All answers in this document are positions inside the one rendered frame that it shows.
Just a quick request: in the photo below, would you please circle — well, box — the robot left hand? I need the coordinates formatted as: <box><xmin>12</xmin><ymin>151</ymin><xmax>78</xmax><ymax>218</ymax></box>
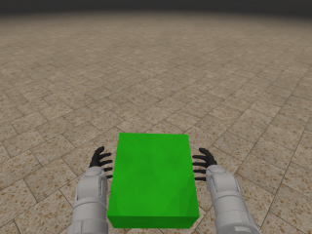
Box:
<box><xmin>89</xmin><ymin>146</ymin><xmax>113</xmax><ymax>179</ymax></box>

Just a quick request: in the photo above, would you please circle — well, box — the right robot forearm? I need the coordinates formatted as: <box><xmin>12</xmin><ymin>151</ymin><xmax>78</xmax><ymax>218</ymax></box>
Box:
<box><xmin>206</xmin><ymin>165</ymin><xmax>262</xmax><ymax>234</ymax></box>

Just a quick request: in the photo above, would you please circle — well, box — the robot right hand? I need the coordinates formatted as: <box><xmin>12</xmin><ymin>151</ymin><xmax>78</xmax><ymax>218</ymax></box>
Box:
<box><xmin>192</xmin><ymin>147</ymin><xmax>217</xmax><ymax>181</ymax></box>

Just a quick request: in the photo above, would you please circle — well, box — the left robot forearm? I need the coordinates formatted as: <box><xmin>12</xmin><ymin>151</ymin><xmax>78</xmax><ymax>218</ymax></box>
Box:
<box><xmin>66</xmin><ymin>166</ymin><xmax>108</xmax><ymax>234</ymax></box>

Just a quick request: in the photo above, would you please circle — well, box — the carton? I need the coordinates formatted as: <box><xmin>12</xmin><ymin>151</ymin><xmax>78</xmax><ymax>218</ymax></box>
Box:
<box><xmin>106</xmin><ymin>133</ymin><xmax>200</xmax><ymax>229</ymax></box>

